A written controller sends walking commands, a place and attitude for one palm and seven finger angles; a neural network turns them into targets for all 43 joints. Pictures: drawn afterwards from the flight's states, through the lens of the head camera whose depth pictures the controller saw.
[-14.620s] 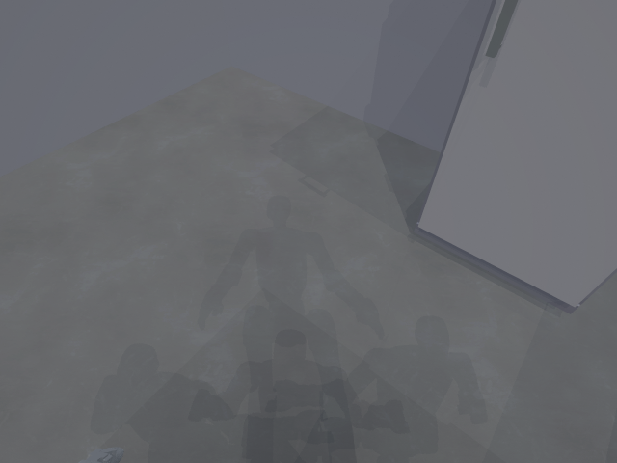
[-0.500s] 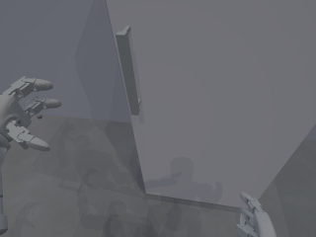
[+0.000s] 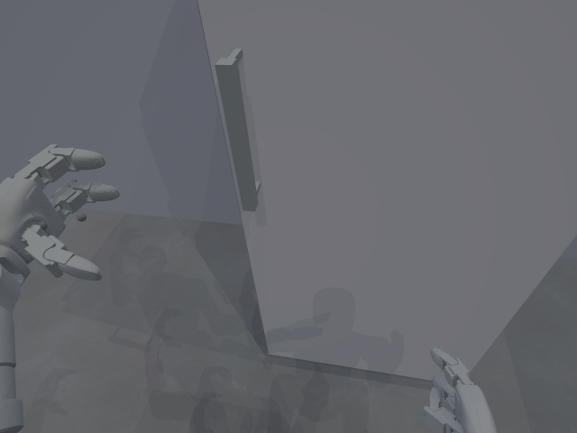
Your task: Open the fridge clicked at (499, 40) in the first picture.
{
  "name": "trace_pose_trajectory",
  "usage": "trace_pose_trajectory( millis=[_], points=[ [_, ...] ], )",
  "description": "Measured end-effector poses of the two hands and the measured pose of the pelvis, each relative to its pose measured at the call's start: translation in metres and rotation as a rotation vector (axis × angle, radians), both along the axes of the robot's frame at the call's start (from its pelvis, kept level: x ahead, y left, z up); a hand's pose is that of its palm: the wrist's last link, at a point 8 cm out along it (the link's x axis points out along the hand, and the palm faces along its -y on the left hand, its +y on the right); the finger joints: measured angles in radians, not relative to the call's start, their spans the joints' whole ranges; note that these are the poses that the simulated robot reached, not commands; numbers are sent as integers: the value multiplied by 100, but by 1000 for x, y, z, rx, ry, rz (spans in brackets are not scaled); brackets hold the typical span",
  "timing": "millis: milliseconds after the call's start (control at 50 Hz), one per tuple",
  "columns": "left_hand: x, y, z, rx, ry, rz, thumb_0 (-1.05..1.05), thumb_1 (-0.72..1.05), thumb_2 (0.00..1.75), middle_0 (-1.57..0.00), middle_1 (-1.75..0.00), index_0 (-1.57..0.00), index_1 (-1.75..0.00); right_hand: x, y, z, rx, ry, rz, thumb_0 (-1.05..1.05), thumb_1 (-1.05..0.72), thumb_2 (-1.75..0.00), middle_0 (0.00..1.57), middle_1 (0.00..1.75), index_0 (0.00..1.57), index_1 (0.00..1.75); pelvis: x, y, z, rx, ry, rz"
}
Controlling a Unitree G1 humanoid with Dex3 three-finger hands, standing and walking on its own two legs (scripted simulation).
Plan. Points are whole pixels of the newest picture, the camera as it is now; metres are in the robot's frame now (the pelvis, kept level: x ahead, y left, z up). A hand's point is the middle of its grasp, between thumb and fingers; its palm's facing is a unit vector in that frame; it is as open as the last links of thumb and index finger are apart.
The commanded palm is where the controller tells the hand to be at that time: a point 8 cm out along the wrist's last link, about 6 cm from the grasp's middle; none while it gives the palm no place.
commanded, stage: move the hooked fingers beside the handle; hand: left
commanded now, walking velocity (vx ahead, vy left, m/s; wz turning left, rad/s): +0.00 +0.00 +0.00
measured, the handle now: (244, 138) +0.49 +0.13 +0.19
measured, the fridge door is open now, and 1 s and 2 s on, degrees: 0 0 0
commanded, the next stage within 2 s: none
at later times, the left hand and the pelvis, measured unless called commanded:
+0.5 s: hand (114, 195) +0.32 +0.26 +0.20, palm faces +0.01 -1.00 -0.08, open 14.0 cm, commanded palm +0.29 +0.30 +0.21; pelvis +0.00 +0.01 +0.00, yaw -1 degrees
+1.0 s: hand (154, 171) +0.38 +0.23 +0.20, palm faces -0.03 -1.00 -0.04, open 14.0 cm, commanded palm +0.35 +0.28 +0.20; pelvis +0.00 +0.01 +0.00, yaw -1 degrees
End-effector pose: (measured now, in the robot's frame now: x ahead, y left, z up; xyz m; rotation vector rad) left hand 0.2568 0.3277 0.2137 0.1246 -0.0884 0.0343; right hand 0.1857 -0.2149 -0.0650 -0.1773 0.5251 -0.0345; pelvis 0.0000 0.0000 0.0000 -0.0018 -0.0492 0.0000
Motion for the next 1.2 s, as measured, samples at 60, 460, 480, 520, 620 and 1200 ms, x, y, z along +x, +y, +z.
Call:
trace_pose_trajectory(
  millis=[60,460,480,520,620,1200],
  points=[
    [3,1,-1,-13,-3,0,-1,-50,30,-31,-120,-30,-120,1,1,0,-3,3,3,1,-90,-90,21,30,21,30,0,1,0,0,1,2],
    [43,-13,-7,-41,15,-22,-1,-50,30,-30,-120,-30,-120,-11,-7,-2,-24,42,-50,1,-90,-90,21,30,21,30,1,6,0,1,16,-9],
    [44,-14,-7,-41,12,-23,-1,-50,30,-30,-120,-30,-120,-12,-7,-3,-25,44,-52,1,-90,-90,20,30,21,30,1,7,0,1,16,-9],
    [46,-18,-6,-44,2,-30,-1,-50,30,-30,-120,-30,-120,-13,-7,-4,-25,52,-54,1,-90,-90,20,30,21,30,2,7,0,1,16,-9],
    [54,-20,-9,-62,17,-32,-1,-50,30,-30,-120,-30,-120,-17,-7,-7,-27,73,-62,1,-90,-90,20,30,21,30,1,7,0,1,20,-9],
    [117,-53,-15,-89,62,-48,-1,-50,30,-30,-120,-30,-120,-50,-25,-20,-46,195,-147,1,-90,-90,21,30,21,30,3,7,1,3,53,-21]
  ],
)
